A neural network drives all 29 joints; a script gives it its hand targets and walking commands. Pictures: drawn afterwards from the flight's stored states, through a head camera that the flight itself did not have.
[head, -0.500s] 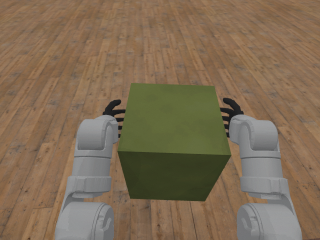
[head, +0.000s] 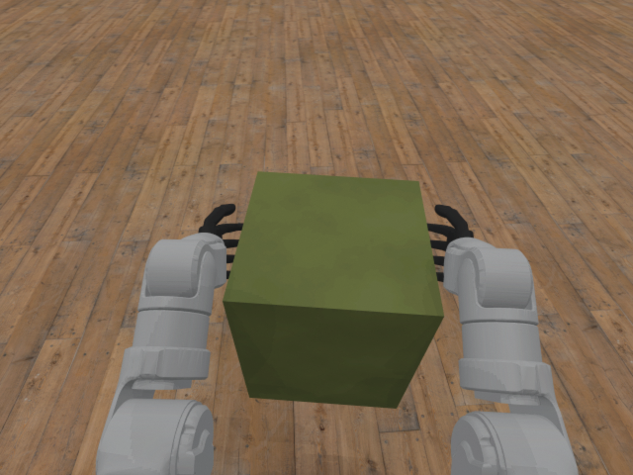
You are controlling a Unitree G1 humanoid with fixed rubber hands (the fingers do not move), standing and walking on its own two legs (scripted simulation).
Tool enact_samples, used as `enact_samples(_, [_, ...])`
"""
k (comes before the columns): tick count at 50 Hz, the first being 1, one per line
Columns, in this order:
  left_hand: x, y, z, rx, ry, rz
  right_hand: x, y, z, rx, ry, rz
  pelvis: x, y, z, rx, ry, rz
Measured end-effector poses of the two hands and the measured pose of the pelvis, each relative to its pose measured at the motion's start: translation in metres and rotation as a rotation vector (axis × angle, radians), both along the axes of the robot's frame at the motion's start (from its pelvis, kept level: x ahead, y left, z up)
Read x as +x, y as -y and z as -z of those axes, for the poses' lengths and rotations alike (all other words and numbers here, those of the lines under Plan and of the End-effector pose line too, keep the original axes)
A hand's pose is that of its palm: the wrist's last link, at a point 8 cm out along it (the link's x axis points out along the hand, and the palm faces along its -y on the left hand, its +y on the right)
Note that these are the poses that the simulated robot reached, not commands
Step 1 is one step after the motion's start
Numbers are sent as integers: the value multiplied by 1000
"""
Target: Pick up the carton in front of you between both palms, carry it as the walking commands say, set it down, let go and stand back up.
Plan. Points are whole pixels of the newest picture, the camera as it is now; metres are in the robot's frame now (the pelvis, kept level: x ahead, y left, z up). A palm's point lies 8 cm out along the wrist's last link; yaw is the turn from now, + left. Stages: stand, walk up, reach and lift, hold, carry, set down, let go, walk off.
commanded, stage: carry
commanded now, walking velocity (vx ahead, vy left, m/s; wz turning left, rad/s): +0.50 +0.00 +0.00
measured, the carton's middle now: (329, 294) +0.36 +0.02 +0.05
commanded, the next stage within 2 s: none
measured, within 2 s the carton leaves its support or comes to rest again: neither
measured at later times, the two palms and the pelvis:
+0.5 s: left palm (272, 125) +0.64 +0.13 +0.14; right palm (448, 126) +0.65 -0.16 +0.15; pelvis +0.29 -0.02 +0.01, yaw +2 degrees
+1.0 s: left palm (267, 114) +0.74 +0.16 +0.11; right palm (420, 112) +0.75 -0.14 +0.12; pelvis +0.48 +0.00 +0.02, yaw +1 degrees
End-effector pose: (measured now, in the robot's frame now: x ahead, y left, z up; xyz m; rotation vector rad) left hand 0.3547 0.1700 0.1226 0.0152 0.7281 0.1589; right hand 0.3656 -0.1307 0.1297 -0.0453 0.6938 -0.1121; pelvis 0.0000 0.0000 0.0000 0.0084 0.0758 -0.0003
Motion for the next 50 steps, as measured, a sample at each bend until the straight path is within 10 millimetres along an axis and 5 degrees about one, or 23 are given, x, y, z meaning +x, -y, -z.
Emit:
enact_samples(5, [48, 12, 28, 7, -111, 72, 27, 12, 31, -9, -112, 62, 44, -13, -6, -15, -1, -4])
enact_samples(11, [109, 21, 27, -10, -97, 91, 81, 20, 26, 8, -97, 107, 101, -18, -18, -30, -13, -2])
enact_samples(21, [233, 27, -10, -40, 44, 42, 222, 25, -17, 16, 41, 60, 227, 4, -20, -32, -25, -11])
enact_samples(25, [289, 35, -15, -11, 62, 22, 285, 34, -16, 25, 60, 27, 289, 19, -5, -20, -10, -34])
enact_samples(28, [316, 38, -9, 17, 11, 5, 320, 35, -3, 61, 9, -10, 316, 24, -9, -30, -9, -44])
enact_samples(37, [345, 27, 5, -44, -42, -108, 362, 23, 15, 129, -53, 4, 385, 25, -33, 13, -16, -46])
enact_samples(50, [382, 8, 16, -68, 6, -54, 386, 5, 12, 56, 2, 30, 478, -3, -21, 10, 12, -12])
